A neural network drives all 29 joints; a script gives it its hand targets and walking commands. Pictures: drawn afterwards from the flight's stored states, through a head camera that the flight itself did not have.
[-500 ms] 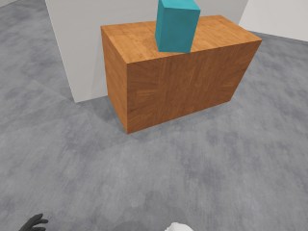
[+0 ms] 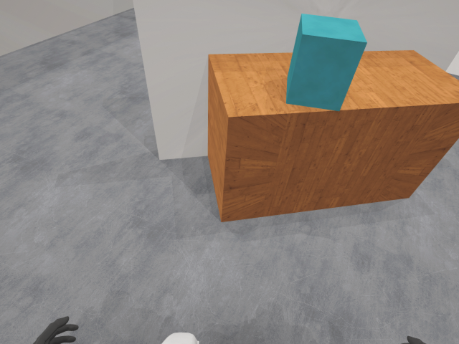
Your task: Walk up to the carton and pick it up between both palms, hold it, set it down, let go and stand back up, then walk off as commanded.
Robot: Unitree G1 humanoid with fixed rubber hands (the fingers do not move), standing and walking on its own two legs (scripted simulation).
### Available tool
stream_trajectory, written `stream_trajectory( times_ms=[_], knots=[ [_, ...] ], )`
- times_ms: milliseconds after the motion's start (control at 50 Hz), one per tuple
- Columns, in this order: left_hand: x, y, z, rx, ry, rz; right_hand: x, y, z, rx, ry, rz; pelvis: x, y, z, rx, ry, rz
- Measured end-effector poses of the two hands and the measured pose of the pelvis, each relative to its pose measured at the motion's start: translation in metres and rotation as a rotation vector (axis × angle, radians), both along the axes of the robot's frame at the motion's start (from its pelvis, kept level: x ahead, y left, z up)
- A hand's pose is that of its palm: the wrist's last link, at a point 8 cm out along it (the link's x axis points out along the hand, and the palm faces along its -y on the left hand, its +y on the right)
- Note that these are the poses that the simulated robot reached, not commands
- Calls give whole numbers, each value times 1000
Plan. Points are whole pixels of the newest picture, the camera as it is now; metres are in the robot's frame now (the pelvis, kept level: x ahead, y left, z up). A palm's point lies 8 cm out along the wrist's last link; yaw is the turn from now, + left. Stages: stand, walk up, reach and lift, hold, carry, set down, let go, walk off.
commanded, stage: walk up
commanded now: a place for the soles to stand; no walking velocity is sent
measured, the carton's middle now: (320, 62) +1.06 -0.24 +0.03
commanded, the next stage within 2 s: none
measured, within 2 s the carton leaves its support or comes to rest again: neither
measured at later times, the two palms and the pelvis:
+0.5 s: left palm (137, 296) +0.22 +0.21 -0.11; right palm out of the picture +0.17 -0.47 -0.09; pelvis +0.13 -0.13 -0.02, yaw +5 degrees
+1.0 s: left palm (158, 279) +0.26 +0.17 -0.11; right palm out of the picture +0.40 -0.48 -0.05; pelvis +0.25 -0.16 +0.00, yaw +12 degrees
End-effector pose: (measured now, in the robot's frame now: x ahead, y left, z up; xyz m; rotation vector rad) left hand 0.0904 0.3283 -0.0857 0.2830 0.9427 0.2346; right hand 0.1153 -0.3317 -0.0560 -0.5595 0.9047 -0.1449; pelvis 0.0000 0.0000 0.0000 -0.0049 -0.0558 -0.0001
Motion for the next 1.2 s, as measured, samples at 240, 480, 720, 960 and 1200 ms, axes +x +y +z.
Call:
stream_trajectory(
  times_ms=[240,480,720,960,1200],
  knots=[
    [68,-30,-26,-38,101,-42,-14,-43,12,-96,154,-101,64,-26,0,7,49,38],
    [137,-116,-27,17,50,-17,42,-139,-31,-67,205,-114,130,-122,-24,43,19,79],
    [132,-147,5,25,27,164,221,-150,-13,-19,34,111,183,-162,-3,29,-22,149],
    [160,-152,-24,-48,127,219,285,-143,0,-79,62,161,237,-158,-3,1,35,206],
    [240,-206,-29,-17,144,128,288,-228,-4,-117,153,53,293,-220,-9,30,59,183]
  ],
)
